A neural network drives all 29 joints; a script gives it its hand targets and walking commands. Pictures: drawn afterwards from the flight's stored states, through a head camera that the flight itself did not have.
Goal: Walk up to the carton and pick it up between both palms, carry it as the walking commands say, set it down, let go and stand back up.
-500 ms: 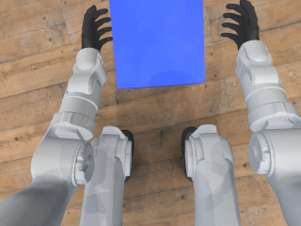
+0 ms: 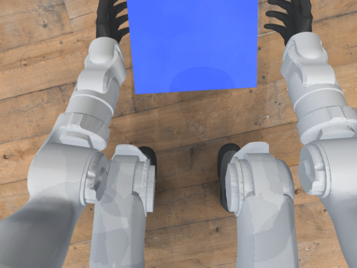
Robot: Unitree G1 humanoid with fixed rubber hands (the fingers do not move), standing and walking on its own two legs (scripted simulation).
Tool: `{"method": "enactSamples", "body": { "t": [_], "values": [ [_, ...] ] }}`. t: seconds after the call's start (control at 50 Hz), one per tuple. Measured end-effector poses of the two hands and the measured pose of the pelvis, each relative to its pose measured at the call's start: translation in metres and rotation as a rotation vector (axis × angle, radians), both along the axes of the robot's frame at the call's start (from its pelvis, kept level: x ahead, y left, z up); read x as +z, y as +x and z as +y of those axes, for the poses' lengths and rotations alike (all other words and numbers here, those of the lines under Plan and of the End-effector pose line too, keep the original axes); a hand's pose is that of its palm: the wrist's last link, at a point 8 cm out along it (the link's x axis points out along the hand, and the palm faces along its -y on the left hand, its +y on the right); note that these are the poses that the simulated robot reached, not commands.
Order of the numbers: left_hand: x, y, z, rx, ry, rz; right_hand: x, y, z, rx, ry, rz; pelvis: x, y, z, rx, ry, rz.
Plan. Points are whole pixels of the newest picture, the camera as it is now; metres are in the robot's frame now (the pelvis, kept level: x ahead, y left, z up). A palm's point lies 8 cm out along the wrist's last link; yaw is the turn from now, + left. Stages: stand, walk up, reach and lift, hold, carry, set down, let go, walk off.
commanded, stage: reach and lift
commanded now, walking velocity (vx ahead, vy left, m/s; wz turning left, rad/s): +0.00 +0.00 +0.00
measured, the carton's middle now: (191, 40) +0.52 -0.03 -0.26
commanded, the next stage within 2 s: none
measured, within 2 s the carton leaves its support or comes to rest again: leaves its support in 0.96 s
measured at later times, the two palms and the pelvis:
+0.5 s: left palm (110, 36) +0.52 +0.12 -0.18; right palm (274, 28) +0.51 -0.18 -0.19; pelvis +0.00 +0.00 +0.00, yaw +0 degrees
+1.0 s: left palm (116, 28) +0.53 +0.10 -0.17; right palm (281, 29) +0.51 -0.19 -0.19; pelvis +0.00 +0.00 -0.02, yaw +0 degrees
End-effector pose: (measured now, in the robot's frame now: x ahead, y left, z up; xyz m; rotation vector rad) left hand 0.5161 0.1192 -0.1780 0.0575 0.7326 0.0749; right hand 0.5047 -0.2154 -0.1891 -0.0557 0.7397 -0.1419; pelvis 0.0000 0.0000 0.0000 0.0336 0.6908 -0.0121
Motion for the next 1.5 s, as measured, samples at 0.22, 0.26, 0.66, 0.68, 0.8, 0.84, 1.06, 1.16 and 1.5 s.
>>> {"method": "enactSamples", "body": {
  "t": [0.22, 0.26, 0.66, 0.68, 0.8, 0.84, 1.06, 1.16, 1.5],
  "values": [
    [-0.001, 0.0, 0.0, 0.01, -0.004, 0.001, -0.001, 0.002, 0.013, 0.017, 0.023, 0.0, -0.001, -0.003, 0.0, 0.002, -0.001, -0.003],
    [-0.001, 0.0, 0.0, 0.01, -0.004, 0.0, -0.001, 0.003, 0.018, 0.022, 0.028, -0.001, -0.001, -0.003, 0.0, 0.002, -0.001, -0.005],
    [-0.003, 0.001, -0.002, 0.028, -0.01, 0.004, -0.001, 0.009, 0.039, 0.034, 0.03, -0.004, -0.003, -0.001, 0.002, 0.005, -0.005, -0.005],
    [-0.003, 0.001, -0.003, 0.032, -0.011, 0.008, -0.001, 0.009, 0.04, 0.03, 0.029, 0.0, -0.003, -0.001, 0.002, 0.005, -0.006, -0.007],
    [-0.002, 0.004, -0.006, 0.06, -0.025, 0.024, 0.002, 0.012, 0.038, 0.016, 0.025, 0.021, -0.008, 0.0, 0.002, 0.005, -0.008, -0.022],
    [-0.001, 0.006, -0.007, 0.053, -0.026, 0.029, 0.002, 0.013, 0.036, 0.02, 0.022, 0.027, -0.01, 0.001, 0.002, 0.006, -0.009, -0.026],
    [0.011, 0.013, -0.02, 0.035, -0.042, 0.009, 0.002, 0.003, 0.023, 0.012, 0.024, 0.041, -0.016, 0.004, -0.001, 0.011, -0.007, -0.031],
    [0.018, 0.013, -0.025, 0.047, -0.055, -0.01, 0.005, -0.002, 0.019, 0.008, 0.013, 0.049, -0.016, 0.003, -0.002, 0.009, -0.006, -0.034],
    [0.059, -0.003, -0.014, 0.137, -0.075, -0.052, 0.066, 0.015, 0.031, 0.057, 0.015, -0.002, 0.002, -0.003, 0.001, -0.008, -0.005, 0.0]
  ]
}}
